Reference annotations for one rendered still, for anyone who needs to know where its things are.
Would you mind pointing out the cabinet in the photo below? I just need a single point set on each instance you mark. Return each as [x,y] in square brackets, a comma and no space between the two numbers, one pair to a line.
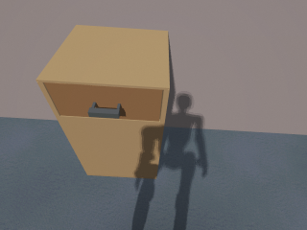
[113,57]

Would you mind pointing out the handle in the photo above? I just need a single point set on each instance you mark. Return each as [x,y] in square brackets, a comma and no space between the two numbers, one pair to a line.
[97,112]

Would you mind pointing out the drawer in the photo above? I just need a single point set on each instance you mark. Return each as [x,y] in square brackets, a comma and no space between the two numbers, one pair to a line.
[140,104]

